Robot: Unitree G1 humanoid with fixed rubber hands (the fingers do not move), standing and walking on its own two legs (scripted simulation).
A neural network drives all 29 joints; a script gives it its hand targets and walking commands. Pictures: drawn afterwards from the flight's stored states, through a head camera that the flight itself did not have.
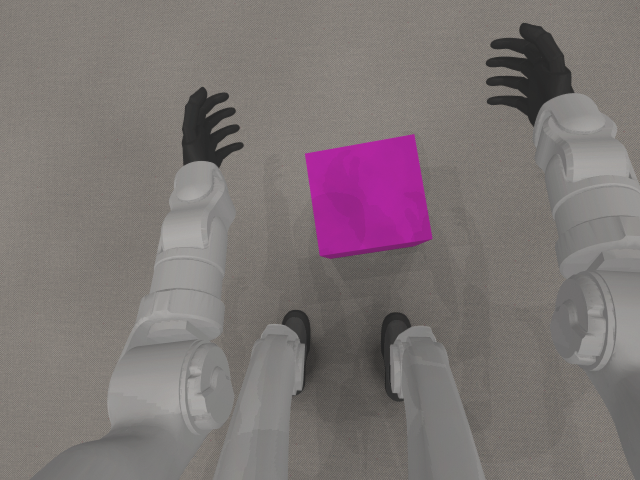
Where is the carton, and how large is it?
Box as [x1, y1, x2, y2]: [305, 134, 432, 258]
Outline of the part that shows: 413,134 305,154 320,255 332,258 412,246 432,238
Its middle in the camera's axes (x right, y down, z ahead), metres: +0.11 -0.07 +0.85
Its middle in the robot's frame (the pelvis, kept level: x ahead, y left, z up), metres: +0.48 -0.02 -0.52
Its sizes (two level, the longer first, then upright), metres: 0.210 0.200 0.250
